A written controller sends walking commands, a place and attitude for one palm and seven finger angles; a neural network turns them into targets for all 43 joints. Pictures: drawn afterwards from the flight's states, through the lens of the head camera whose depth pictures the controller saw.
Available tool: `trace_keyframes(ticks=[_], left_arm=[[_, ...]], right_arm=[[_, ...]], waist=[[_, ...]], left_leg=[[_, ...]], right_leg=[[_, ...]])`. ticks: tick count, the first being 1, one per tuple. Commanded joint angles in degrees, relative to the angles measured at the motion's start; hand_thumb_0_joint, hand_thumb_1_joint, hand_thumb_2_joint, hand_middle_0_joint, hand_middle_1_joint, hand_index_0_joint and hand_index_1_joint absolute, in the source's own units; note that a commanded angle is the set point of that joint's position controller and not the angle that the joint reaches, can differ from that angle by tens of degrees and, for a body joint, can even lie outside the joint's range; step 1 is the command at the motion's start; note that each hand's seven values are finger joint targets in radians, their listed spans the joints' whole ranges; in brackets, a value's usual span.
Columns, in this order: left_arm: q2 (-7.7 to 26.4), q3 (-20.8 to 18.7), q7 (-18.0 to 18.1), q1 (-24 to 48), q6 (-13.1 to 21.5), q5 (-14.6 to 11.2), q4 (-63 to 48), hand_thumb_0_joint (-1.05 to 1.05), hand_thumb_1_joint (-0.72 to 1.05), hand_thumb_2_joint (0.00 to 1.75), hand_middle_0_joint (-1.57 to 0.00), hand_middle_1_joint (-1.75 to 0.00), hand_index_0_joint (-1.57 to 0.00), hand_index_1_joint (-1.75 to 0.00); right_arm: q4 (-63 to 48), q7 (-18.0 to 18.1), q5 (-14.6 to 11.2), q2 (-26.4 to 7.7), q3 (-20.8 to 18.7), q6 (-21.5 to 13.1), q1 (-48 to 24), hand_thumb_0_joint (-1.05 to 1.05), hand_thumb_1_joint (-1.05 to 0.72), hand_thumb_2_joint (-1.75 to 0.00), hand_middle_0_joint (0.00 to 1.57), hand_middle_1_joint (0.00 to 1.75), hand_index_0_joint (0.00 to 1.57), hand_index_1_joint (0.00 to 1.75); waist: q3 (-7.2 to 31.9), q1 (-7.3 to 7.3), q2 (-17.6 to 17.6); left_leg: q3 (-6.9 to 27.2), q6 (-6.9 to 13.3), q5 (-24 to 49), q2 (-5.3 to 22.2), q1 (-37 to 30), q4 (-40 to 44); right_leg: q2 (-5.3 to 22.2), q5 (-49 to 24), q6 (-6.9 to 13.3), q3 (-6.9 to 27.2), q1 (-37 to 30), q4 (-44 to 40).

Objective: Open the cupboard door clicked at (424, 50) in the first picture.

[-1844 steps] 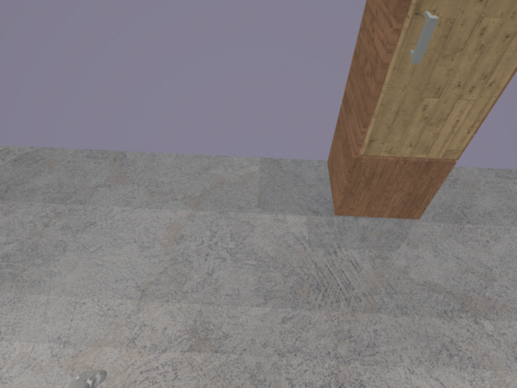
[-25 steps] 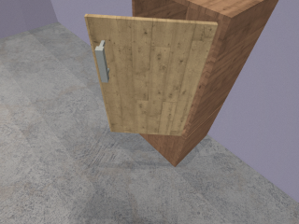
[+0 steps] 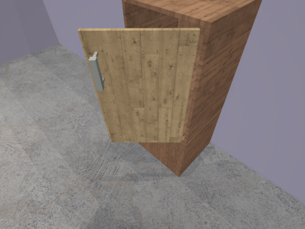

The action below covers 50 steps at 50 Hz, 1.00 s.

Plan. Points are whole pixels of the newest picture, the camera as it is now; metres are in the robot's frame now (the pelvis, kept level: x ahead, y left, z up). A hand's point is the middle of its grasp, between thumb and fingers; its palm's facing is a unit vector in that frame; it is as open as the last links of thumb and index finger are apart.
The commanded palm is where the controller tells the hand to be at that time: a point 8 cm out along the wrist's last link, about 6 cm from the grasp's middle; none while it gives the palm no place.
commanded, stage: look again from close up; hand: left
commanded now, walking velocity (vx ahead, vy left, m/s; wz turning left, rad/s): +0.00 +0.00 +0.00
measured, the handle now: (98, 71) +0.58 +0.22 +0.12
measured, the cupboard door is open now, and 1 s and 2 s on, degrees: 43 43 43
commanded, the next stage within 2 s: shuffle to correct the standing spot in 0.06 s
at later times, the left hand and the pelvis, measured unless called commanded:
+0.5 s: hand out of the picture -0.03 +0.17 -0.19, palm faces +0.07 -0.99 -0.15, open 7.4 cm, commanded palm none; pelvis +0.01 +0.00 +0.00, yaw +0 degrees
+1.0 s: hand out of the picture +0.06 +0.19 -0.17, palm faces +0.03 -0.97 -0.26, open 7.3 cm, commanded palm none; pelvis +0.02 +0.00 +0.00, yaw -1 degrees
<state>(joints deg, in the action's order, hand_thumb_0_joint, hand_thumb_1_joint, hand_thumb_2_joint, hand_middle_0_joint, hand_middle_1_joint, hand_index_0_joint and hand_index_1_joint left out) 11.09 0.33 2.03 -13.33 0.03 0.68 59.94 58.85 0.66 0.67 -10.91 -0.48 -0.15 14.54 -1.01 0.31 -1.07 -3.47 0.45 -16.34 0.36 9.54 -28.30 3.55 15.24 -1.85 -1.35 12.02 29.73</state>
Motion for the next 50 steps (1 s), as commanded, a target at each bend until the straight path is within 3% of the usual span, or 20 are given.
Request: trace_keyframes(ticks=[1, 8, 13, 18, 21, 24, 26, 27, 29, 30, 32, 33, 34, 37, 40, 42, 47, 48, 49, 50], left_arm=[[7.7, -1.2, -0.1, -2.1, 0.9, 0.2, -2.6, 0.0, 0.9, 0.9, -0.2, -0.3, -0.2, -0.3], [7.3, -1.1, -0.2, -2.9, 1.0, 0.0, -2.1, 0.0, 0.9, 0.9, -0.2, -0.3, -0.2, -0.3], [7.1, -2.0, -0.6, -5.9, 0.4, 0.5, -1.4, 0.0, 0.9, 0.9, -0.2, -0.3, -0.2, -0.3], [7.3, -3.0, -0.9, -7.8, 0.6, 0.4, -1.3, 0.0, 0.9, 0.9, -0.2, -0.3, -0.2, -0.3], [5.6, -3.0, -1.1, -7.8, 0.8, 0.5, -1.4, 0.0, 0.9, 0.9, -0.2, -0.3, -0.2, -0.3], [2.4, -2.6, -1.4, -7.5, 1.0, 0.8, -2.0, 0.0, 0.9, 0.9, -0.2, -0.3, -0.2, -0.3], [0.5, -2.0, -1.7, -6.6, 1.7, 1.1, -2.4, 0.0, 0.9, 0.9, -0.2, -0.3, -0.2, -0.3], [-0.3, -2.0, -1.7, -7.1, 2.2, 1.0, -2.1, 0.0, 0.9, 0.9, -0.2, -0.3, -0.2, -0.3], [-0.6, -2.1, -1.3, -11.3, 2.7, 0.5, 0.0, 0.0, 0.9, 0.9, -0.2, -0.3, -0.2, -0.3], [0.5, -2.2, -0.9, -14.1, 3.0, 0.3, 1.3, 0.0, 0.9, 0.9, -0.2, -0.3, -0.2, -0.3], [3.0, -2.3, -0.1, -16.1, 2.9, -0.1, 2.9, 0.0, 0.9, 0.9, -0.2, -0.3, -0.2, -0.3], [3.3, -2.3, 0.2, -14.7, 2.8, -0.3, 3.0, 0.0, 0.9, 0.9, -0.2, -0.3, -0.2, -0.3], [2.6, -1.9, 0.4, -12.7, 2.6, -0.4, 2.5, 0.0, 0.9, 0.9, -0.2, -0.3, -0.2, -0.3], [2.5, -2.2, 1.2, -9.6, 1.5, -0.3, 0.2, 0.0, 0.9, 0.9, -0.2, -0.3, -0.2, -0.3], [2.5, -2.9, 1.3, -7.7, 0.6, -0.2, -1.3, 0.0, 0.9, 0.9, -0.2, -0.3, -0.2, -0.3], [2.0, -3.1, 1.2, -6.9, 0.2, 0.0, -1.8, 0.0, 0.9, 0.9, -0.2, -0.3, -0.2, -0.3], [3.2, -3.3, 0.9, -7.6, 0.5, 0.3, -2.6, 0.0, 0.9, 0.9, -0.2, -0.3, -0.2, -0.3], [7.0, -3.4, 2.9, -9.6, 1.4, 0.3, -0.9, 0.0, 0.9, 0.9, -0.2, -0.3, -0.2, -0.3], [8.0, -3.8, 2.5, -8.6, 1.8, 0.5, -4.3, 0.0, 0.9, 0.9, -0.2, -0.3, -0.2, -0.3], [7.2, -2.9, 1.9, -6.1, 1.8, 0.4, -4.8, 0.0, 0.9, 0.9, -0.2, -0.3, -0.2, -0.3]], right_arm=[[-1.8, 0.3, 0.2, -6.1, -0.8, -1.3, 1.5, 0.0, -0.9, -0.9, 0.2, 0.3, 0.2, 0.3], [0.1, 0.2, 0.1, -5.5, -0.5, -1.2, 2.7, 0.0, -0.9, -0.9, 0.2, 0.3, 0.2, 0.3], [1.4, -0.2, 0.8, -4.5, -0.5, -0.3, 5.4, 0.0, -0.9, -0.9, 0.2, 0.3, 0.2, 0.3], [1.8, -0.4, 0.7, -2.6, -0.6, -0.5, 7.9, 0.0, -0.9, -0.9, 0.2, 0.3, 0.2, 0.3], [2.5, -0.2, 0.5, -2.6, -0.6, -1.3, 10.4, 0.0, -0.9, -0.9, 0.2, 0.3, 0.2, 0.3], [3.1, 0.1, 0.5, -5.4, -1.4, -1.7, 12.7, 0.0, -0.9, -0.9, 0.2, 0.3, 0.2, 0.3], [3.2, 0.6, 0.3, -5.8, -1.5, -2.3, 13.4, 0.0, -0.9, -0.9, 0.2, 0.3, 0.2, 0.3], [3.3, 0.7, 0.3, -5.4, -1.3, -2.5, 13.0, 0.0, -0.9, -0.9, 0.2, 0.3, 0.2, 0.3], [2.8, 1.2, 0.1, -3.7, -0.6, -3.0, 10.8, 0.0, -0.9, -0.9, 0.2, 0.3, 0.2, 0.3], [2.3, 1.4, -0.1, -2.5, -0.3, -3.2, 9.8, 0.0, -0.9, -0.9, 0.2, 0.3, 0.2, 0.3], [2.3, 1.7, -0.4, -0.4, 0.2, -3.2, 9.6, 0.0, -0.9, -0.9, 0.2, 0.3, 0.2, 0.3], [2.8, 1.8, -0.5, 0.0, 0.1, -2.8, 9.8, 0.0, -0.9, -0.9, 0.2, 0.3, 0.2, 0.3], [3.4, 2.1, -0.6, -0.4, -0.1, -2.6, 10.1, 0.0, -0.9, -0.9, 0.2, 0.3, 0.2, 0.3], [4.3, 2.7, -0.6, -1.9, -1.1, -2.3, 11.3, 0.0, -0.9, -0.9, 0.2, 0.3, 0.2, 0.3], [3.4, 2.9, -0.4, -2.8, -2.2, -1.4, 9.7, 0.0, -0.9, -0.9, 0.2, 0.3, 0.2, 0.3], [3.1, 2.8, -0.2, -2.9, -2.4, -1.0, 7.8, 0.0, -0.9, -0.9, 0.2, 0.3, 0.2, 0.3], [1.0, 2.3, 0.0, -1.5, -2.5, -0.8, 5.6, 0.0, -0.9, -0.9, 0.2, 0.3, 0.2, 0.3], [-3.2, 1.6, -1.0, -5.8, -3.1, -1.5, 1.0, 0.0, -0.9, -0.9, 0.2, 0.3, 0.2, 0.3], [-5.2, 0.8, -0.6, -3.0, -2.4, -1.1, 4.6, 0.0, -0.9, -0.9, 0.2, 0.3, 0.2, 0.3], [-5.2, 0.8, -0.7, -1.4, -2.0, -0.7, 2.7, 0.0, -0.9, -0.9, 0.2, 0.3, 0.2, 0.3]], waist=[[-4.2, -0.21, 2.6], [-3.2, -0.14, 2.3], [-4.4, -0.76, 4.9], [-7.4, -0.35, 6.5], [-7.2, 0.21, 1.8], [-8.6, 0.72, -8.7], [-8.9, 0.54, -9.2], [-8.0, -0.05, -7.9], [-3.8, -1.97, -2.6], [-1.1, -2.59, 1.6], [0.7, -1.93, 6.8], [1.0, -1.04, 9.0], [1.2, -0.39, 7.2], [1.3, -0.12, -0.7], [1.2, -0.13, -3.6], [-0.4, -0.27, -2.6], [2.2, -0.74, 3.2], [3.4, -1.12, 8.5], [6.9, -0.07, 10.0], [6.0, 0.39, 7.6]], left_leg=[[4.9, 0.9, 2.4, 4.2, 4.7, 7.9], [4.5, 0.3, 1.2, 4.1, 4.6, 8.5], [2.3, 0.5, -11.7, 2.0, 8.0, 4.9], [0.2, 0.8, -9.0, 0.5, 8.8, -0.4], [2.6, 1.6, -8.7, 2.2, 6.1, 3.7], [12.1, 4.7, -17.3, 9.0, 6.8, 12.8], [16.3, 7.8, -9.8, 12.6, 4.1, 14.0], [15.0, 8.2, -1.5, 12.5, 2.7, 11.6], [7.6, 6.1, 18.5, 9.1, 4.2, 3.6], [3.8, 3.9, 22.4, 6.2, 5.9, -1.1], [0.3, 0.5, 14.4, 3.1, 8.7, -2.8], [0.8, -0.2, 15.5, 3.3, 6.8, -1.4], [1.6, -0.3, 22.7, 4.3, 4.0, 0.9], [2.4, 0.7, 49.3, 6.7, -2.9, -0.3], [3.1, 2.2, 55.4, 8.5, -6.4, -0.7], [3.2, 2.7, 51.2, 8.7, -5.9, -0.4], [1.1, 1.0, 27.0, 5.4, 0.1, -0.2], [-0.9, -1.1, 29.8, 6.2, 1.5, -9.7], [2.3, -0.1, 2.0, 3.8, 7.1, -7.6], [1.5, -0.1, -3.5, 2.6, 5.1, -2.8]], right_leg=[[2.7, 0.3, 3.2, 4.3, 1.6, -8.1], [3.1, 2.4, 3.1, 4.8, 1.8, -10.1], [3.7, 20.4, 4.5, 7.1, 3.2, -11.9], [5.9, 23.9, 6.8, 10.0, 6.7, -13.5], [3.5, 19.0, 6.5, 6.1, 7.8, -8.5], [-1.8, 13.0, 4.8, -2.0, 9.6, 2.9], [-3.0, 8.0, 4.6, -4.3, 11.5, 7.7], [-2.6, 6.7, 4.8, -4.2, 10.5, 6.5], [-0.8, -4.3, 5.0, -1.8, 0.8, 1.1], [2.0, -16.3, 5.6, 2.0, -4.9, 0.5], [7.6, -39.9, 7.0, 5.5, -10.7, 0.3], [7.3, -46.6, 6.4, 3.8, -10.3, 1.2], [6.1, -48.8, 5.0, 2.0, -8.7, 2.0], [3.1, -36.0, 2.4, -0.4, -4.0, 4.1], [1.6, -24.0, 1.8, -1.3, 0.2, 3.9], [1.3, -21.2, 1.8, -1.2, 1.0, 2.6], [5.1, -34.6, 4.0, 2.8, -4.6, 1.4], [6.0, -53.6, 2.3, 3.4, -3.9, -0.3], [10.0, -45.9, 5.8, 6.7, -8.7, 0.9], [10.3, -39.7, 7.0, 7.5, -5.7, 0.5]])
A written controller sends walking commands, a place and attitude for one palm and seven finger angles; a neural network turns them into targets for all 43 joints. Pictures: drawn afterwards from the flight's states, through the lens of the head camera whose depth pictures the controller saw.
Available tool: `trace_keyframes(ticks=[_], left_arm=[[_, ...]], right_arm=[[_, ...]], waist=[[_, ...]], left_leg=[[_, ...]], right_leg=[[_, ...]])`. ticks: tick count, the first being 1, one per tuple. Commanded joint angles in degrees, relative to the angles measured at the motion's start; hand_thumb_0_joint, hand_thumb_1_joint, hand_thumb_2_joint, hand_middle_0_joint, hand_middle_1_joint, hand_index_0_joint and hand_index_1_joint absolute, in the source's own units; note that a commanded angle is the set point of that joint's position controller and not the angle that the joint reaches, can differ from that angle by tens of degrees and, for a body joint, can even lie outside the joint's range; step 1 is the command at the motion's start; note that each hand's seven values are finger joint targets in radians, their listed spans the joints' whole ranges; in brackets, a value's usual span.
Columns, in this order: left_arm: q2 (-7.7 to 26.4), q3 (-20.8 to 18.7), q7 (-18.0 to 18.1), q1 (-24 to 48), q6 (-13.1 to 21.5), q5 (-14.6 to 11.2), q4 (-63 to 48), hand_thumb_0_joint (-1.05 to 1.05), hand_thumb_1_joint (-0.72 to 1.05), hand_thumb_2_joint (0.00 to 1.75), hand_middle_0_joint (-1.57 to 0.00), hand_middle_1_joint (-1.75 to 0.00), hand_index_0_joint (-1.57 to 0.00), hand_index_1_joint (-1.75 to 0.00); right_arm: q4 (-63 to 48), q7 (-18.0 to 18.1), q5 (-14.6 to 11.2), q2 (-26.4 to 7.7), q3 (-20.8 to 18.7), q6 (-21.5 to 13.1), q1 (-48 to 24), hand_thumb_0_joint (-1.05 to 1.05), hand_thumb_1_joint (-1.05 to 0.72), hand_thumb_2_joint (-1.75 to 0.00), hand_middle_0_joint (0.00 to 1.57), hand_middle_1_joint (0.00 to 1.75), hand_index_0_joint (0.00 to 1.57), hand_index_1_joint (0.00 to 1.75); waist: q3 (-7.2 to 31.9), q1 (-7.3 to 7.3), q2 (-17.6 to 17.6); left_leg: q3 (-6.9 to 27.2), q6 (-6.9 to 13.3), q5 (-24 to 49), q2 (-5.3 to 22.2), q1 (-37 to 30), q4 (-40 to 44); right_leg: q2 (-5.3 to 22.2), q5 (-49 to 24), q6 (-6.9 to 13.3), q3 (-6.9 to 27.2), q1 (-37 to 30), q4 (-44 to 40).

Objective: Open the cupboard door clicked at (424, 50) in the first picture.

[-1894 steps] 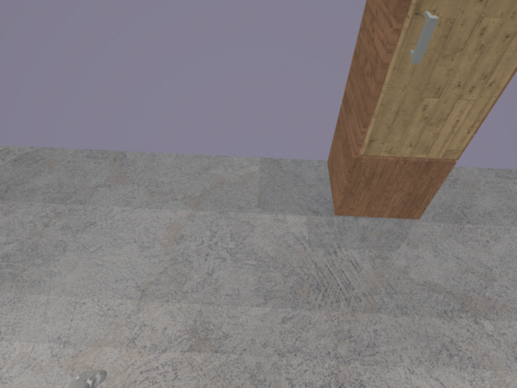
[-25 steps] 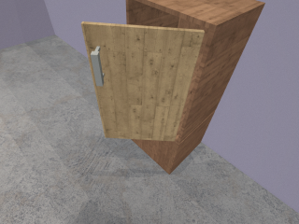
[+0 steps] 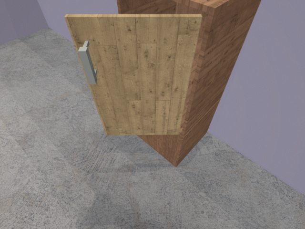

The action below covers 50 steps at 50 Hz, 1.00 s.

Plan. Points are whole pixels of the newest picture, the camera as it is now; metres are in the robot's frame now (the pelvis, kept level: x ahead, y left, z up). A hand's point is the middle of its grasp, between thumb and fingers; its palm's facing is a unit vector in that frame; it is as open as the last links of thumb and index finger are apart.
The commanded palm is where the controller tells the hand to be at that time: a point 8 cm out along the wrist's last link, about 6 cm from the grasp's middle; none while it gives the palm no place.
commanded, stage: come to a stop and stand still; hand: left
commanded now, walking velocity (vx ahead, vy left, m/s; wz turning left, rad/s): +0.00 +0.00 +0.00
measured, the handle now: (89, 62) +0.56 +0.23 +0.12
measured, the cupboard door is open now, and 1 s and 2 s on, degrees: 43 43 43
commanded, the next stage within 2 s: look again from close up in 0.60 s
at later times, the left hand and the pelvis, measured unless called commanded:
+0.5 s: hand out of the picture -0.07 +0.18 -0.16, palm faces +0.03 -0.98 -0.21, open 7.4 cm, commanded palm none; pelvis -0.06 +0.00 +0.01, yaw +1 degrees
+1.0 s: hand out of the picture -0.04 +0.17 -0.17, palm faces +0.05 -0.98 -0.18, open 7.3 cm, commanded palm none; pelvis -0.04 +0.00 +0.01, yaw +1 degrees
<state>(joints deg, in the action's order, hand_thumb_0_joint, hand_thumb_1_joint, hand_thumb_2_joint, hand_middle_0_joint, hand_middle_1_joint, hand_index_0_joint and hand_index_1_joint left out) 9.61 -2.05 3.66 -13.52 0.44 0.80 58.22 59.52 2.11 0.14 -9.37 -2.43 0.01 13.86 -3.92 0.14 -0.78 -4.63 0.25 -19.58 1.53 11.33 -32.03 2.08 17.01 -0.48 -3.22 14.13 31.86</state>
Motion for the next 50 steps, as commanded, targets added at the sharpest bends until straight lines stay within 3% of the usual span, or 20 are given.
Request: trace_keyframes(ticks=[1, 2, 3, 4, 5, 7, 8, 10, 11, 15, 18, 21, 26, 34, 38, 44, 50], left_arm=[[8.4, -0.1, -0.1, -3.1, 1.3, 0.2, -3.2, 0.0, 0.9, 0.9, -0.2, -0.3, -0.2, -0.3], [7.4, 0.1, -0.3, -2.9, 1.0, -0.1, -3.9, 0.0, 0.9, 0.9, -0.2, -0.3, -0.2, -0.3], [6.9, 0.3, -0.6, -2.7, 0.4, -0.1, -4.3, 0.0, 0.9, 0.9, -0.2, -0.3, -0.2, -0.3], [6.5, 0.6, -0.8, -2.2, -0.1, 0.0, -4.0, 0.0, 0.9, 0.9, -0.2, -0.3, -0.2, -0.3], [6.2, 0.9, -1.1, -2.2, -0.5, 0.1, -3.8, 0.0, 0.9, 0.9, -0.2, -0.3, -0.2, -0.3], [6.2, 1.4, -1.6, -2.4, -0.5, 0.4, -3.5, 0.0, 0.9, 0.9, -0.2, -0.3, -0.2, -0.3], [6.5, 1.5, -1.8, -2.2, -0.5, 0.4, -3.4, 0.0, 0.9, 0.9, -0.2, -0.3, -0.2, -0.3], [7.2, 1.3, -2.0, -2.3, -0.6, 0.4, -3.7, 0.0, 0.9, 0.9, -0.2, -0.3, -0.2, -0.3], [7.4, 1.3, -2.0, -2.2, -0.7, 0.5, -3.8, 0.0, 0.9, 0.9, -0.2, -0.3, -0.2, -0.3], [7.5, 1.0, -2.3, -3.8, -0.3, 0.4, -3.4, 0.0, 0.9, 0.9, -0.2, -0.3, -0.2, -0.3], [7.0, 0.9, -2.5, -3.9, -0.1, 0.2, -3.0, 0.0, 0.9, 0.9, -0.2, -0.3, -0.2, -0.3], [6.4, 1.0, -2.6, -5.2, 0.1, 0.3, -2.0, 0.0, 0.9, 0.9, -0.2, -0.3, -0.2, -0.3], [6.4, 1.0, -2.5, -5.0, 0.3, 0.2, -0.3, 0.0, 0.9, 0.9, -0.2, -0.3, -0.2, -0.3], [4.8, 1.1, -2.5, -6.3, 0.4, 0.1, 1.8, 0.0, 0.9, 0.9, -0.2, -0.3, -0.2, -0.3], [4.3, 1.3, -2.4, -6.7, 0.7, 0.1, 2.5, 0.0, 0.9, 0.9, -0.2, -0.3, -0.2, -0.3], [4.1, 1.2, -2.2, -6.6, 0.6, 0.2, 2.6, 0.0, 0.9, 0.9, -0.2, -0.3, -0.2, -0.3], [3.6, 1.4, -2.2, -6.7, 1.1, 0.1, 2.8, 0.0, 0.9, 0.9, -0.2, -0.3, -0.2, -0.3]], right_arm=[[-4.9, -1.1, 0.2, -2.5, 0.3, -0.9, 3.9, 0.0, -0.9, -0.9, 0.2, 0.3, 0.2, 0.3], [-5.0, -1.2, 0.6, -3.9, 0.4, -1.2, 4.7, 0.0, -0.9, -0.9, 0.2, 0.3, 0.2, 0.3], [-5.4, -1.1, 0.8, -5.4, 0.4, -1.3, 3.4, 0.0, -0.9, -0.9, 0.2, 0.3, 0.2, 0.3], [-5.9, -1.0, 0.9, -6.1, 0.5, -1.3, 1.9, 0.0, -0.9, -0.9, 0.2, 0.3, 0.2, 0.3], [-6.5, -1.0, 0.8, -6.4, 0.6, -1.0, 0.2, 0.0, -0.9, -0.9, 0.2, 0.3, 0.2, 0.3], [-7.2, -1.3, 0.8, -6.6, 0.8, -0.7, -0.1, 0.0, -0.9, -0.9, 0.2, 0.3, 0.2, 0.3], [-7.3, -1.4, 0.9, -7.0, 0.8, -0.5, 0.7, 0.0, -0.9, -0.9, 0.2, 0.3, 0.2, 0.3], [-6.7, -1.6, 1.2, -7.3, 0.7, -0.2, 2.3, 0.0, -0.9, -0.9, 0.2, 0.3, 0.2, 0.3], [-6.4, -1.7, 1.3, -7.0, 0.8, -0.2, 3.0, 0.0, -0.9, -0.9, 0.2, 0.3, 0.2, 0.3], [-5.7, -1.8, 1.4, -7.2, 1.0, 0.0, 4.4, 0.0, -0.9, -0.9, 0.2, 0.3, 0.2, 0.3], [-4.6, -1.5, 1.4, -7.0, 1.2, -0.5, 4.9, 0.0, -0.9, -0.9, 0.2, 0.3, 0.2, 0.3], [-3.9, -1.4, 1.3, -6.7, 1.2, -0.7, 4.4, 0.0, -0.9, -0.9, 0.2, 0.3, 0.2, 0.3], [-1.4, -1.4, 1.1, -5.0, 1.4, -0.5, 7.1, 0.0, -0.9, -0.9, 0.2, 0.3, 0.2, 0.3], [0.9, -1.0, 1.1, -4.6, 1.5, -1.3, 7.6, 0.0, -0.9, -0.9, 0.2, 0.3, 0.2, 0.3], [1.5, -1.0, 1.0, -3.9, 1.6, -1.4, 7.9, 0.0, -0.9, -0.9, 0.2, 0.3, 0.2, 0.3], [1.6, -0.9, 1.0, -3.7, 1.4, -1.4, 8.2, 0.0, -0.9, -0.9, 0.2, 0.3, 0.2, 0.3], [1.6, -0.7, 0.8, -3.7, 1.5, -1.9, 7.7, 0.0, -0.9, -0.9, 0.2, 0.3, 0.2, 0.3]], waist=[[8.6, 1.38, 1.6], [8.5, 1.1, -2.6], [6.5, 0.38, -6.5], [3.8, -0.25, -8.7], [0.2, -0.89, -7.7], [-4.1, -0.88, -0.5], [-5.0, -0.31, 1.9], [-5.5, 0.21, 3.1], [-5.6, 0.38, 2.2], [-2.6, 0.54, 4.6], [-0.4, 0.55, 0.3], [0.4, -0.19, 0.4], [-0.5, 0.66, 4.6], [-1.0, -0.34, -1.1], [-1.5, -0.49, 0.9], [-2.7, -0.22, 0.3], [-0.7, -0.14, 1.3]], left_leg=[[2.0, 0.3, 5.3, 1.5, 1.1, 4.8], [4.5, 1.2, 14.6, 3.9, -0.9, 5.4], [7.0, 2.3, 17.6, 6.1, 0.3, 6.8], [8.1, 3.2, 16.1, 7.3, 2.5, 9.3], [8.5, 3.5, 9.5, 7.1, 5.6, 11.1], [8.2, 3.0, -3.7, 5.4, 9.4, 13.0], [7.9, 2.6, -7.9, 4.4, 9.5, 13.5], [7.2, 2.5, -10.1, 3.4, 8.5, 13.4], [7.2, 2.6, -10.4, 3.5, 8.2, 14.0], [6.1, 2.4, -8.0, 2.4, 6.5, 11.6], [7.2, 2.5, -7.7, 3.2, 6.4, 13.4], [7.8, 2.5, -9.1, 3.7, 7.8, 14.1], [5.9, 1.8, -5.1, 2.1, 5.7, 10.1], [8.9, 2.1, -8.1, 3.9, 9.6, 14.3], [8.6, 2.1, -6.1, 3.6, 9.4, 13.7], [9.0, 2.1, -6.9, 3.7, 9.1, 14.3], [8.5, 2.1, -0.9, 3.9, 6.3, 13.6]], right_leg=[[9.7, -35.5, 5.3, 6.5, -7.0, -0.5], [6.7, -23.2, 4.2, 4.7, -4.1, 0.1], [3.9, -12.0, 3.1, 3.5, -2.0, -0.5], [2.3, -4.2, 2.4, 2.3, -1.6, -1.2], [1.7, 0.1, 2.0, 2.2, -0.8, -2.8], [2.2, 4.3, 2.1, 3.9, 0.9, -6.6], [2.6, 8.1, 2.3, 5.1, 2.8, -8.4], [2.8, 14.1, 2.5, 6.5, 6.2, -10.5], [2.7, 14.1, 2.4, 6.1, 6.6, -10.6], [3.1, 16.6, 2.4, 8.3, 7.5, -12.2], [2.3, 12.0, 2.4, 7.5, 5.2, -10.2], [2.3, 11.6, 2.5, 7.5, 3.0, -10.3], [4.1, 16.5, 3.2, 9.9, 6.8, -13.6], [2.7, 9.6, 3.0, 8.0, 3.1, -9.8], [3.1, 8.5, 3.0, 8.2, 2.8, -10.3], [3.0, 8.5, 2.8, 8.2, 4.2, -10.4], [3.3, 2.0, 2.7, 7.8, 2.4, -9.9]])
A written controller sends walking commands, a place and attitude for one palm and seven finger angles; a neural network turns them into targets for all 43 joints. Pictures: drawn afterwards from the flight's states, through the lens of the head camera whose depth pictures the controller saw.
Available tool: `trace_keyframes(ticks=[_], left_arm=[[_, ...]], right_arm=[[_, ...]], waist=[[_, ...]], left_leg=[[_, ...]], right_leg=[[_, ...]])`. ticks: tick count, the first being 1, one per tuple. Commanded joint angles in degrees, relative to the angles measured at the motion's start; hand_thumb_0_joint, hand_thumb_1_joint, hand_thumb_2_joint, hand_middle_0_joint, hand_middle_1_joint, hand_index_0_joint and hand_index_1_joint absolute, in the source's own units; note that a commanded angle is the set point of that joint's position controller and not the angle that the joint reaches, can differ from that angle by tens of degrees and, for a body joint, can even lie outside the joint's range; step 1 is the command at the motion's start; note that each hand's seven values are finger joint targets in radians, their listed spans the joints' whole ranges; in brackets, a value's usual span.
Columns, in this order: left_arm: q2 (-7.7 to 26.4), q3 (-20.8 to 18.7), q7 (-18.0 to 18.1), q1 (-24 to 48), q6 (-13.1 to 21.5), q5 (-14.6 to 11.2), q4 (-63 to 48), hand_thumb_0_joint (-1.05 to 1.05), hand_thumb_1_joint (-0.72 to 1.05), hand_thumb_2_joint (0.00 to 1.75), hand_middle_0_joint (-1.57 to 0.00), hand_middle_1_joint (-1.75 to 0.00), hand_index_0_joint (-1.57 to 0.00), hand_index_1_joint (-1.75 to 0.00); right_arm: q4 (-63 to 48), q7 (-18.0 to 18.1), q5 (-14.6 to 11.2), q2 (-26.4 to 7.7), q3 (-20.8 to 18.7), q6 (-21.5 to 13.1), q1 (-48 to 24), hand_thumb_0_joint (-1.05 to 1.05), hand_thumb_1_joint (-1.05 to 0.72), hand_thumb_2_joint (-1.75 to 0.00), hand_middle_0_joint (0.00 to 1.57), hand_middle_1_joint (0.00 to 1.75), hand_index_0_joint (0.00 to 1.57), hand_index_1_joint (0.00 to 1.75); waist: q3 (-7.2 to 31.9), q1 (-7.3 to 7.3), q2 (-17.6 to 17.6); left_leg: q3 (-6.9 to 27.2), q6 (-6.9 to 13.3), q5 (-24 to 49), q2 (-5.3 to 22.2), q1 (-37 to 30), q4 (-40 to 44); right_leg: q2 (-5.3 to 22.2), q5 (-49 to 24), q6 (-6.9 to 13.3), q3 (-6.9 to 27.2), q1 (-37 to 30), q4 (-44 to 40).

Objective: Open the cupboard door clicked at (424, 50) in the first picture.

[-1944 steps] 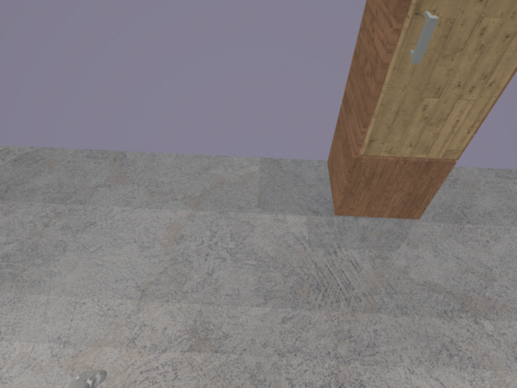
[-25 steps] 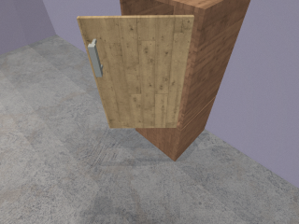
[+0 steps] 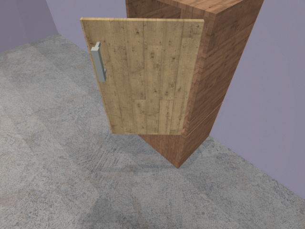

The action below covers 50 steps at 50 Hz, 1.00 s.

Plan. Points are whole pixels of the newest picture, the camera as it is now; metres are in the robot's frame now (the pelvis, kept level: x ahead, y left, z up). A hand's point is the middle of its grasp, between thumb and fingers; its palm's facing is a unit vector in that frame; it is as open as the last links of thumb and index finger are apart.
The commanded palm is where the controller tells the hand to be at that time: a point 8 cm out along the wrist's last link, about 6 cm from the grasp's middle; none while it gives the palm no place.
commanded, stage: look again from close up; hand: left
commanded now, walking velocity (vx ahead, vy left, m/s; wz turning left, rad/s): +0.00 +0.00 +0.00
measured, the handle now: (100, 62) +0.60 +0.22 +0.12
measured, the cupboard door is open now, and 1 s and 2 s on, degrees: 43 43 43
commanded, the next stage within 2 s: raise the hand with hooked fingers in 0.16 s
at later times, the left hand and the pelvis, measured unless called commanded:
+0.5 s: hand (96, 166) +0.27 +0.17 +0.02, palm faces +0.22 -0.97 -0.07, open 7.6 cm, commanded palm +0.15 +0.23 -0.04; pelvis +0.05 -0.01 -0.02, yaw +2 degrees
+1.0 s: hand (87, 174) +0.25 +0.19 +0.01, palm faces -0.09 -0.99 -0.05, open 10.5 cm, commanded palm +0.20 +0.26 +0.03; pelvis +0.02 -0.02 -0.05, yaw +3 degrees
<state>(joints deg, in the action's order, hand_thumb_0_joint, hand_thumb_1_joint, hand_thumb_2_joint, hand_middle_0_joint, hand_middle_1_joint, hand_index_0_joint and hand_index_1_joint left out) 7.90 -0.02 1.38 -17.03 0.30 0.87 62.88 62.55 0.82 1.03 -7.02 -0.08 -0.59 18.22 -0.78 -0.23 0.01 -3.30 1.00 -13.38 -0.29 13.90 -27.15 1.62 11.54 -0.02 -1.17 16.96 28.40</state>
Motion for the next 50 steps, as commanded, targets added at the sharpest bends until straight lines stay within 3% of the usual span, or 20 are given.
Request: trace_keyframes(ticks=[1, 12, 13, 14, 15, 16, 17, 18, 20, 23, 24, 25, 27, 29, 32, 35, 38, 42, 46, 50], left_arm=[[5.3, -0.6, 0.2, -3.1, 1.3, 0.1, -1.9, 0.0, 0.9, 0.9, -0.2, -0.3, -0.2, -0.3], [6.5, -0.7, 0.4, -2.2, 1.8, 0.0, -1.1, 0.0, 0.9, 0.9, -0.2, -0.3, -0.2, -0.3], [7.6, -0.9, 2.8, -7.4, 1.7, 0.1, 1.5, 0.0, 0.9, 0.9, -0.2, -0.3, -0.2, -0.3], [19.2, -5.6, 2.6, 37.2, 14.3, -12.2, -89.7, 0.0, 0.88, 0.89, -0.2, -0.32, -0.2, -0.32], [15.8, -7.1, 5.4, 12.1, 11.2, -7.3, -74.4, 0.0, 0.85, 0.88, -0.2, -0.33, -0.2, -0.33], [11.2, -4.8, 8.3, 8.9, 8.2, -8.4, -68.8, 0.0, 0.83, 0.87, -0.21, -0.34, -0.21, -0.34], [-2.5, 3.0, 7.8, -8.4, 2.2, -8.5, -56.7, 0.0, 0.81, 0.86, -0.21, -0.36, -0.21, -0.36], [-1.8, 3.7, 6.3, -0.1, 3.8, -11.2, -70.2, 0.0, 0.78, 0.85, -0.21, -0.37, -0.21, -0.37], [2.0, -1.3, 4.5, -4.5, 9.2, -9.4, -67.9, 0.0, 0.74, 0.83, -0.21, -0.4, -0.21, -0.4], [-1.0, -5.3, -3.7, -26.5, 17.3, -11.6, -53.8, 0.0, 0.67, 0.8, -0.22, -0.45, -0.22, -0.45], [-0.4, -7.2, -7.7, -29.7, 21.5, -12.9, -54.0, 0.0, 0.64, 0.79, -0.22, -0.47, -0.22, -0.47], [1.5, -9.4, -11.5, -31.0, 25.3, -13.8, -54.8, 0.0, 0.62, 0.78, -0.22, -0.48, -0.22, -0.48], [7.4, -15.3, -19.2, -30.0, 30.9, -14.8, -54.9, 0.0, 0.57, 0.76, -0.22, -0.51, -0.22, -0.51], [11.4, -18.7, -21.2, -27.4, 31.1, -14.8, -61.7, 0.0, 0.53, 0.74, -0.23, -0.54, -0.23, -0.54], [12.2, -19.8, -19.8, -16.7, 31.2, -17.6, -77.9, 0.0, 0.46, 0.71, -0.23, -0.58, -0.23, -0.58], [10.5, -17.8, -17.2, -6.8, 35.2, -18.7, -86.7, 0.0, 0.39, 0.68, -0.24, -0.63, -0.24, -0.63], [7.3, -10.3, -19.7, 1.4, 38.2, -18.4, -85.5, 0.0, 0.32, 0.65, -0.24, -0.68, -0.24, -0.68], [13.1, -11.2, -26.6, 5.8, 32.7, -18.4, -77.4, 0.0, 0.22, 0.61, -0.25, -0.74, -0.25, -0.74], [20.1, -21.9, -28.1, -5.3, 17.7, -20.0, -68.6, 0.0, 0.13, 0.57, -0.25, -0.8, -0.25, -0.8], [18.2, -27.3, -21.3, -7.0, 12.5, -24.8, -76.7, 0.0, 0.04, 0.53, -0.26, -0.86, -0.26, -0.86]], right_arm=[[-1.4, 0.6, -0.1, -5.7, -0.8, -1.4, 3.3, 0.0, -0.9, -0.9, 0.2, 0.3, 0.2, 0.3], [-0.3, 1.1, -0.4, -6.7, -0.6, -2.2, 1.4, 0.0, -0.9, -0.9, 0.2, 0.3, 0.2, 0.3], [-4.1, 0.5, -1.2, -9.2, -1.2, -1.6, -5.0, 0.0, -0.9, -0.9, 0.2, 0.3, 0.2, 0.3], [-25.1, 3.1, -3.9, -17.9, -1.7, -10.1, -3.5, 0.0, -0.9, -0.9, 0.2, 0.3, 0.2, 0.3], [-20.9, 5.4, -3.2, -12.3, -0.4, -15.4, -8.7, 0.0, -0.9, -0.9, 0.2, 0.3, 0.2, 0.3], [-17.3, 5.5, -3.5, -12.2, -1.3, -17.2, -8.2, 0.0, -0.9, -0.9, 0.2, 0.3, 0.2, 0.3], [-17.1, 4.7, -4.1, -10.1, -1.4, -17.2, -6.1, 0.0, -0.9, -0.9, 0.2, 0.3, 0.2, 0.3], [-22.4, 4.6, -4.6, -12.3, -1.6, -18.1, -7.3, 0.0, -0.9, -0.9, 0.2, 0.3, 0.2, 0.3], [-24.6, 4.4, -2.3, -13.6, -3.4, -19.8, -7.4, 0.0, -0.9, -0.9, 0.2, 0.3, 0.2, 0.3], [-29.2, 1.9, -1.6, -12.6, -5.1, -18.7, -9.4, 0.0, -0.9, -0.9, 0.2, 0.3, 0.2, 0.3], [-30.4, 1.0, -1.4, -12.8, -5.7, -18.0, -9.8, 0.0, -0.9, -0.9, 0.2, 0.3, 0.2, 0.3], [-32.2, 0.2, -1.4, -13.1, -6.2, -17.5, -11.0, 0.0, -0.9, -0.9, 0.2, 0.3, 0.2, 0.3], [-35.2, -1.3, -1.5, -13.9, -6.7, -16.1, -12.3, 0.0, -0.9, -0.9, 0.2, 0.3, 0.2, 0.3], [-38.9, -1.1, -1.8, -13.4, -6.6, -14.8, -13.9, 0.0, -0.9, -0.9, 0.2, 0.3, 0.2, 0.3], [-42.1, -0.1, -1.8, -12.3, -6.0, -13.8, -12.3, 0.0, -0.9, -0.9, 0.2, 0.3, 0.2, 0.3], [-40.3, 1.0, -1.4, -11.4, -5.3, -14.1, -8.0, 0.0, -0.9, -0.9, 0.2, 0.3, 0.2, 0.3], [-37.3, 2.0, -1.3, -12.9, -4.3, -15.6, -6.4, 0.0, -0.9, -0.9, 0.2, 0.3, 0.2, 0.3], [-36.4, 3.2, -2.8, -15.3, -3.5, -16.9, -6.4, 0.0, -0.9, -0.9, 0.2, 0.3, 0.2, 0.3], [-39.3, 3.9, -4.2, -15.0, -3.4, -15.4, -9.5, 0.0, -0.9, -0.9, 0.2, 0.3, 0.2, 0.3], [-41.8, 3.7, -4.1, -11.6, -2.0, -14.1, -11.8, 0.0, -0.9, -0.9, 0.2, 0.3, 0.2, 0.3]], waist=[[-3.6, 0.19, 0.8], [0.0, 0.04, 0.4], [-0.7, -2.39, 2.4], [26.2, 5.97, -7.0], [23.8, -0.2, -14.6], [17.3, 1.69, -12.0], [8.5, 1.98, -7.1], [2.3, 2.36, -4.8], [1.7, 2.8, 4.2], [1.0, -2.8, 19.1], [3.2, -3.86, 20.4], [5.1, -4.48, 19.5], [9.0, -4.98, 9.8], [13.4, -6.05, 2.9], [20.9, -4.29, -6.9], [22.2, 0.12, -7.7], [17.1, 5.0, -4.3], [16.4, 5.79, -2.9], [22.5, -1.63, -0.4], [21.5, -4.42, 1.1]], left_leg=[[7.1, 1.4, -5.2, 5.9, 3.0, 8.6], [4.9, 1.1, 10.2, 6.3, -2.9, 5.8], [2.3, -1.0, 6.2, 7.6, 0.1, -4.2], [2.5, 0.9, 9.6, -0.1, -12.6, 3.0], [1.2, 1.1, 15.2, 1.1, -13.3, 3.5], [1.6, -0.5, 10.6, 1.9, -7.9, 2.8], [2.8, -0.2, 7.3, 1.9, -2.7, 3.3], [4.6, -0.2, 6.2, 1.7, -0.2, 2.3], [4.4, 0.1, 6.0, 0.6, 3.8, -2.7], [3.2, -1.0, 7.3, -0.2, 14.3, -9.9], [2.8, -1.6, 7.7, -0.6, 17.3, -11.9], [2.4, -2.0, 8.0, -1.1, 19.7, -14.0], [1.5, -2.6, 9.9, -2.0, 20.8, -18.0], [-0.3, -1.6, 9.4, -2.5, 21.7, -19.7], [0.0, -0.8, 11.5, -2.2, 17.8, -21.7], [2.2, -0.2, 11.7, -1.0, 15.5, -25.0], [4.4, 0.7, 7.5, 0.2, 16.7, -27.9], [5.3, 1.1, 2.2, 0.5, 19.7, -27.5], [4.8, 0.8, 5.6, -0.1, 18.7, -21.7], [4.5, -0.2, 7.3, -0.4, 17.8, -17.4]], right_leg=[[3.7, 5.8, 2.2, 5.7, -0.8, -6.4], [4.6, -9.9, 2.2, 4.7, -5.5, -3.9], [7.2, -17.4, 1.3, 6.4, -5.5, -6.0], [1.2, -13.3, 1.9, 2.6, -10.5, -0.8], [-1.0, -6.2, 3.2, 0.6, -9.6, 1.5], [-0.9, -2.1, 2.2, -2.4, -5.6, 0.8], [-0.9, -0.6, 1.6, -3.5, -1.7, 0.1], [-0.4, -1.3, 1.2, -3.6, -0.1, 0.0], [-1.1, 1.0, 1.0, -4.8, 5.0, 1.0], [-1.5, -4.2, 0.4, -5.1, 7.8, 8.0], [-1.3, -8.9, 0.2, -4.6, 6.6, 11.0], [-0.8, -14.8, -0.1, -3.6, 5.6, 13.5], [0.6, -23.4, 0.7, -1.5, 3.5, 18.1], [1.0, -22.0, 0.9, 0.4, 3.1, 19.2], [0.3, -21.3, 0.9, 1.3, 3.7, 20.3], [-0.6, -19.7, 0.3, 1.1, 9.3, 20.5], [-1.8, -10.6, 0.5, 0.2, 18.5, 20.9], [-1.9, -2.7, 1.0, 1.3, 17.9, 18.3], [-0.9, -5.1, 0.7, 1.5, 5.9, 15.4], [-0.4, -8.8, 0.0, -1.2, 1.3, 14.3]])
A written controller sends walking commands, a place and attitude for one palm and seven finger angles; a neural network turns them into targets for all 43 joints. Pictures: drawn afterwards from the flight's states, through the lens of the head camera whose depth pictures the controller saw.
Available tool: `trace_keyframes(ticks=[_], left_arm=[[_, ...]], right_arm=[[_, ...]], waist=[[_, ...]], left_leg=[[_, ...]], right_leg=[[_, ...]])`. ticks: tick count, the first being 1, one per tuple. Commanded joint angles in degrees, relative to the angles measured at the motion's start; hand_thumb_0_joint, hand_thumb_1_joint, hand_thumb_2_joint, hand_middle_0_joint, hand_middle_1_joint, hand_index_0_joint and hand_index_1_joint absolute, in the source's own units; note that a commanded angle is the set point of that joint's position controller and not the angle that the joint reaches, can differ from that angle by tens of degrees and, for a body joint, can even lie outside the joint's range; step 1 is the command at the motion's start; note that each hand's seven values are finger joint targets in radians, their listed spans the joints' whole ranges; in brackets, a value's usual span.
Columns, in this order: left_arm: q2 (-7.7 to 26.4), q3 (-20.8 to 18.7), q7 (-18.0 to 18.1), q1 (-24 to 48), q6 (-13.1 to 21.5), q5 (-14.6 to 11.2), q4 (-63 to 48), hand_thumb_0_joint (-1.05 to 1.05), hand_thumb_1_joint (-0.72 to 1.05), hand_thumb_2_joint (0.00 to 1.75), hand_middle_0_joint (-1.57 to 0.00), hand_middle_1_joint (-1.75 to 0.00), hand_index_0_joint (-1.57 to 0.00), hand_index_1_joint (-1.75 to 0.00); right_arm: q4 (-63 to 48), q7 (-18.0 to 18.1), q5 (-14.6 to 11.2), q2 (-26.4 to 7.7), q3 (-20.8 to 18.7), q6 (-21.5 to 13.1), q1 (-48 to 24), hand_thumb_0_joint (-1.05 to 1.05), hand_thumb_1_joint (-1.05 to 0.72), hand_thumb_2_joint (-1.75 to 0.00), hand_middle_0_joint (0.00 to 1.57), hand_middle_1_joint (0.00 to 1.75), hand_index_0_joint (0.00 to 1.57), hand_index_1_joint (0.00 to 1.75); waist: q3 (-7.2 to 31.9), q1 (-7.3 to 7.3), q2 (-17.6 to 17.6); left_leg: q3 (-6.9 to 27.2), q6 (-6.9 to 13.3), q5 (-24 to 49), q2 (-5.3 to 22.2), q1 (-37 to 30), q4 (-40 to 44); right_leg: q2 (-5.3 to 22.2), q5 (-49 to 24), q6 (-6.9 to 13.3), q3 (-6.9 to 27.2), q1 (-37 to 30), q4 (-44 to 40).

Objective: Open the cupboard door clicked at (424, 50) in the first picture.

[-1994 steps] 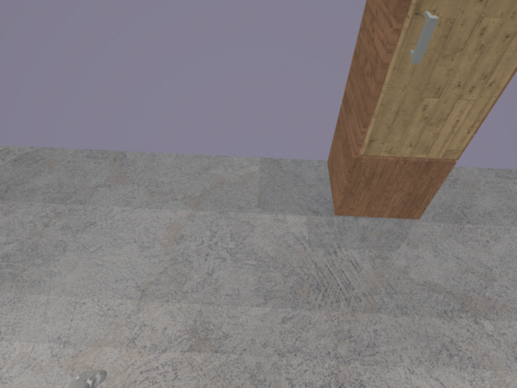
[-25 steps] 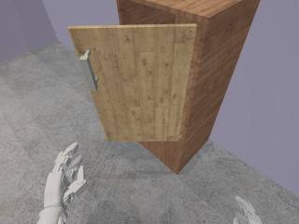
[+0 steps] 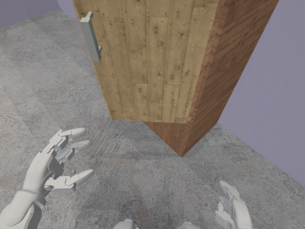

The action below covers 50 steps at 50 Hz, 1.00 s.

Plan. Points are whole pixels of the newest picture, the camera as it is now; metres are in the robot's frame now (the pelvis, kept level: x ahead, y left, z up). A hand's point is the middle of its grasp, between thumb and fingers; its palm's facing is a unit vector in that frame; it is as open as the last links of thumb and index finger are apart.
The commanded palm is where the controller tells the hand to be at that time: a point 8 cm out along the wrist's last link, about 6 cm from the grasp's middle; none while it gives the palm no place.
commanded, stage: raise the hand with hooked fingers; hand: left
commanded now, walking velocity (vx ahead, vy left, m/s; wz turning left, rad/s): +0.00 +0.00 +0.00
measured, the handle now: (93, 37) +0.59 +0.21 +0.17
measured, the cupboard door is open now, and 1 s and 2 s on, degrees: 43 43 43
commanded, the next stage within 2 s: move the hooked fingers beside the handle in 1.36 s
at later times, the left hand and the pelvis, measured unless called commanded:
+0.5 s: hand (20, 140) +0.26 +0.27 +0.15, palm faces +0.08 -1.00 -0.06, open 13.3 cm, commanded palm +0.23 +0.32 +0.15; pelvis +0.00 +0.02 +0.03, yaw +0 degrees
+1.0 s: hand (15, 107) +0.31 +0.29 +0.19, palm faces +0.03 -1.00 -0.03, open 14.0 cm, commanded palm +0.27 +0.33 +0.19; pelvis +0.01 +0.01 +0.05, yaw +0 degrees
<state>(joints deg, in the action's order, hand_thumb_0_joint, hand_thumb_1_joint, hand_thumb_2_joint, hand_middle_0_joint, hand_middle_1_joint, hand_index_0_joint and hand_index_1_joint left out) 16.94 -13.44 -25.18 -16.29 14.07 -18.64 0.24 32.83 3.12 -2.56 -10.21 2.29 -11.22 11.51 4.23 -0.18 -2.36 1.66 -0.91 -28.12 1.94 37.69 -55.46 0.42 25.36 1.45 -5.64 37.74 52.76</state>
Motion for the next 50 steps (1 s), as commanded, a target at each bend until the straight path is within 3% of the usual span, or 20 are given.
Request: trace_keyframes(ticks=[1, 3, 6, 8, 11, 14, 16, 20, 22, 26, 29, 32, 36, 37, 39, 41, 43, 45, 46, 50], left_arm=[[9.8, -15.8, 7.2, -7.5, -0.9, -5.9, -14.2, 0.0, 0.01, 0.52, -0.26, -0.87, -0.26, -0.87], [8.1, -14.7, 9.7, -7.1, 1.1, -5.0, -14.9, 0.0, -0.03, 0.5, -0.27, -0.9, -0.27, -0.9], [6.3, -8.5, 9.8, 0.3, 3.8, -2.1, -14.2, 0.0, -0.1, 0.47, -0.27, -0.94, -0.27, -0.94], [6.5, -5.8, 7.8, 3.1, 4.4, -1.0, -11.8, 0.0, -0.15, 0.45, -0.27, -0.98, -0.27, -0.98], [9.5, -5.1, 4.6, 10.7, 3.6, -1.0, -11.1, 0.0, -0.22, 0.42, -0.28, -1.02, -0.28, -1.02], [14.9, -9.7, 4.0, 15.1, 3.0, -1.2, -13.1, 0.0, -0.29, 0.39, -0.29, -1.07, -0.29, -1.07], [18.8, -14.2, 5.1, 16.9, 2.5, -1.6, -13.2, 0.0, -0.34, 0.37, -0.29, -1.1, -0.29, -1.1], [15.7, -14.0, 6.5, 17.2, 0.2, -2.6, -9.0, 0.0, -0.43, 0.33, -0.29, -1.15, -0.29, -1.15], [14.7, -12.8, 5.4, 18.7, -2.9, -2.5, -4.4, 0.0, -0.48, 0.31, -0.3, -1.18, -0.3, -1.18], [14.1, -10.4, 2.1, 21.8, -9.5, -2.0, 1.3, 0.0, -0.5, 0.3, -0.3, -1.2, -0.3, -1.2], [17.7, -12.3, 1.0, 28.3, -10.7, -1.6, -2.5, 0.0, -0.5, 0.3, -0.3, -1.2, -0.3, -1.2], [22.5, -16.5, 1.3, 34.4, -8.8, -1.9, -6.5, 0.0, -0.5, 0.3, -0.3, -1.2, -0.3, -1.2], [24.6, -18.7, 1.5, 36.7, -7.2, -2.1, -3.3, 0.0, -0.5, 0.3, -0.3, -1.2, -0.3, -1.2], [23.9, -18.0, 1.0, 38.2, -7.6, -1.8, -2.2, 0.0, -0.5, 0.3, -0.3, -1.2, -0.3, -1.2], [23.8, -17.3, 0.1, 39.4, -9.2, -1.5, 0.8, 0.0, -0.5, 0.3, -0.3, -1.2, -0.3, -1.2], [23.8, -16.9, -1.2, 38.9, -11.6, -1.7, 6.0, 0.0, -0.5, 0.3, -0.3, -1.2, -0.3, -1.2], [24.4, -16.5, -2.5, 40.7, -13.6, -1.6, 7.9, 0.0, -0.5, 0.3, -0.3, -1.2, -0.3, -1.2], [22.5, -15.2, -3.5, 38.2, -15.0, -1.7, 10.2, 0.0, -0.5, 0.3, -0.3, -1.2, -0.3, -1.2], [22.5, -15.6, -4.0, 37.1, -15.4, -2.4, 10.8, 0.0, -0.5, 0.3, -0.3, -1.2, -0.3, -1.2], [25.0, -18.5, -3.1, 37.0, -13.6, -2.5, 5.2, 0.0, -0.5, 0.3, -0.3, -1.2, -0.3, -1.2]], right_arm=[[-11.9, 1.3, -0.3, -8.0, -4.2, -3.4, -5.5, 0.0, -0.9, -0.9, 0.2, 0.3, 0.2, 0.3], [-11.2, 1.0, -0.2, -8.3, -4.5, -3.7, -3.5, 0.0, -0.9, -0.9, 0.2, 0.3, 0.2, 0.3], [-10.4, 0.8, 0.0, -10.4, -4.3, -4.9, -1.7, 0.0, -0.9, -0.9, 0.2, 0.3, 0.2, 0.3], [-9.5, 1.2, -0.4, -11.5, -4.3, -5.9, 0.3, 0.0, -0.9, -0.9, 0.2, 0.3, 0.2, 0.3], [-8.7, 2.4, -0.9, -12.8, -4.0, -7.2, 0.4, 0.0, -0.9, -0.9, 0.2, 0.3, 0.2, 0.3], [-8.2, 3.3, -1.1, -12.7, -3.8, -8.2, -0.1, 0.0, -0.9, -0.9, 0.2, 0.3, 0.2, 0.3], [-7.7, 3.5, -0.7, -12.7, -3.3, -8.4, -0.3, 0.0, -0.9, -0.9, 0.2, 0.3, 0.2, 0.3], [-7.4, 3.3, -0.9, -11.8, -2.6, -8.4, -1.4, 0.0, -0.9, -0.9, 0.2, 0.3, 0.2, 0.3], [-7.5, 3.1, -1.1, -12.1, -2.2, -7.9, -1.5, 0.0, -0.9, -0.9, 0.2, 0.3, 0.2, 0.3], [-8.1, 3.4, -1.7, -12.8, -2.0, -7.0, -1.2, 0.0, -0.9, -0.9, 0.2, 0.3, 0.2, 0.3], [-8.6, 3.8, -1.6, -12.9, -1.9, -6.7, -1.4, 0.0, -0.9, -0.9, 0.2, 0.3, 0.2, 0.3], [-8.3, 3.9, -0.9, -12.4, -1.5, -6.6, -1.8, 0.0, -0.9, -0.9, 0.2, 0.3, 0.2, 0.3], [-6.8, 4.3, -0.8, -12.2, -1.1, -6.6, -1.8, 0.0, -0.9, -0.9, 0.2, 0.3, 0.2, 0.3], [-6.6, 4.4, -1.0, -12.1, -0.9, -6.5, -2.2, 0.0, -0.9, -0.9, 0.2, 0.3, 0.2, 0.3], [-6.2, 4.7, -1.2, -12.1, -1.0, -6.3, -2.0, 0.0, -0.9, -0.9, 0.2, 0.3, 0.2, 0.3], [-6.1, 4.8, -1.4, -12.6, -1.0, -5.7, -1.7, 0.0, -0.9, -0.9, 0.2, 0.3, 0.2, 0.3], [-6.3, 4.8, -1.7, -13.0, -1.2, -5.3, -1.9, 0.0, -0.9, -0.9, 0.2, 0.3, 0.2, 0.3], [-6.9, 4.5, -1.9, -13.1, -1.4, -4.9, -1.9, 0.0, -0.9, -0.9, 0.2, 0.3, 0.2, 0.3], [-7.2, 4.2, -1.7, -13.0, -1.3, -4.7, -1.7, 0.0, -0.9, -0.9, 0.2, 0.3, 0.2, 0.3], [-8.6, 3.4, -1.5, -12.9, -1.8, -4.4, -2.2, 0.0, -0.9, -0.9, 0.2, 0.3, 0.2, 0.3]], waist=[[15.3, -5.28, 5.5], [12.0, -4.0, 3.6], [5.8, -0.57, 1.8], [5.8, 1.07, 1.0], [6.0, 1.86, 0.3], [10.3, 0.06, -2.4], [10.5, -1.35, -3.7], [6.2, -1.85, -5.8], [2.9, -1.6, -3.9], [1.0, -1.12, -0.9], [6.1, -0.98, -0.6], [10.3, -1.38, -1.9], [9.3, -1.58, -2.6], [8.5, -1.22, -4.8], [7.9, -1.0, -6.0], [6.4, -1.22, -2.2], [6.3, -1.06, -1.9], [6.5, -1.2, -0.6], [6.5, -1.74, 1.5], [11.0, -2.51, 0.4]], left_leg=[[0.1, 1.4, 22.6, -2.4, -6.0, 11.8], [-0.7, 1.2, 20.8, -2.3, -6.5, 13.4], [-0.6, 1.6, 16.4, -1.8, -6.8, 14.5], [-0.6, 1.9, 12.6, -1.8, -8.3, 15.0], [0.1, 2.3, 9.1, -1.9, -10.1, 16.3], [0.8, 2.4, 10.3, -1.8, -13.9, 18.6], [1.4, 2.1, 13.0, -1.7, -15.7, 19.9], [1.1, 1.3, 15.6, -1.5, -17.6, 22.2], [1.2, 1.2, 16.1, -1.5, -17.1, 23.5], [0.8, 1.7, 15.5, -1.6, -17.6, 24.2], [0.8, 2.1, 19.3, -1.7, -20.8, 24.0], [0.9, 2.0, 22.7, -1.9, -24.2, 24.1], [0.9, 1.8, 23.7, -1.9, -25.7, 25.1], [0.6, 1.7, 24.5, -1.9, -26.1, 25.5], [0.5, 1.7, 24.6, -1.9, -26.6, 26.0], [0.5, 2.0, 23.7, -2.0, -25.3, 26.4], [0.4, 2.1, 24.0, -2.1, -25.2, 26.8], [0.1, 2.3, 24.2, -2.2, -24.8, 26.4], [0.1, 2.3, 25.6, -2.3, -24.6, 26.1], [-0.5, 2.3, 27.1, -2.4, -25.9, 25.8]], right_leg=[[0.1, -22.9, -1.0, 2.6, -20.5, -9.8], [-0.3, -19.6, -1.2, 2.0, -17.0, -10.8], [-0.8, -12.0, -0.9, 1.8, -11.6, -12.1], [-0.8, -7.0, -1.1, 2.3, -9.6, -13.9], [-0.6, -2.8, -0.9, 3.3, -10.8, -16.1], [-0.4, -4.2, -0.6, 2.9, -14.6, -16.7], [-0.9, -7.0, 0.0, 2.1, -16.9, -16.7], [-1.1, -11.0, 0.1, 0.7, -17.2, -17.6], [-1.3, -12.5, 0.1, 0.4, -17.7, -18.5], [-1.4, -13.1, -0.1, 1.2, -18.5, -20.7], [-1.3, -16.5, -0.3, 1.4, -20.6, -21.0], [-1.5, -19.5, -0.1, 1.8, -23.1, -21.5], [-1.7, -20.4, 0.2, 1.8, -24.5, -22.7], [-1.5, -21.3, 0.2, 1.8, -24.2, -22.9], [-1.2, -21.7, 0.1, 1.8, -23.8, -23.5], [-1.2, -21.8, 0.1, 1.9, -24.6, -24.5], [-1.0, -22.4, -0.1, 2.0, -24.5, -24.7], [-0.8, -22.9, -0.2, 2.0, -24.1, -24.6], [-0.8, -24.9, 0.0, 2.2, -25.5, -24.3], [-0.8, -26.1, -0.3, 2.4, -26.5, -23.8]])
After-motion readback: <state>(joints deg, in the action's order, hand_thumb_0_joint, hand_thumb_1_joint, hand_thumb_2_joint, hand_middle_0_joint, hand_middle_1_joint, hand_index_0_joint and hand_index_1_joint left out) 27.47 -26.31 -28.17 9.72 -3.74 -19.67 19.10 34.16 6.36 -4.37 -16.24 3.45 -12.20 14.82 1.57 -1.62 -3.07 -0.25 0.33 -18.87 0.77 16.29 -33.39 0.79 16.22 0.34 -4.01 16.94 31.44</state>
